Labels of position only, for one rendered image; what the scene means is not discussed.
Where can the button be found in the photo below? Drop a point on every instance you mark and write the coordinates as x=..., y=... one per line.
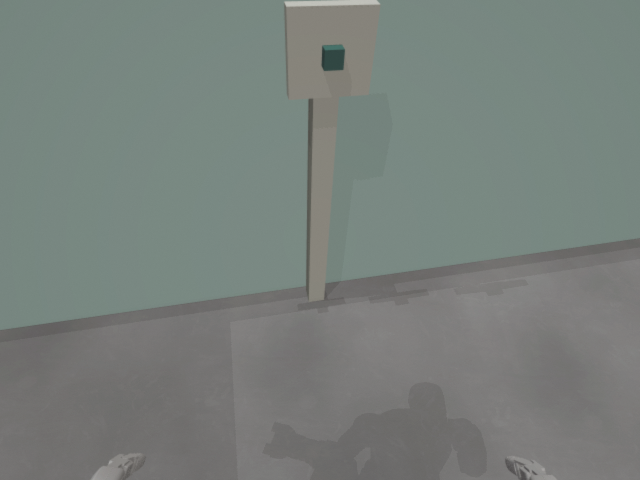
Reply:
x=333, y=57

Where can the panel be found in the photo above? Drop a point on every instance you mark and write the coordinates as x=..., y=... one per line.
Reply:
x=308, y=26

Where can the left robot hand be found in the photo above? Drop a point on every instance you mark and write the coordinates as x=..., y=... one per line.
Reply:
x=120, y=467

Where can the right robot hand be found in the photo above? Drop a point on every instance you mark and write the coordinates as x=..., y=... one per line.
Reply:
x=527, y=470

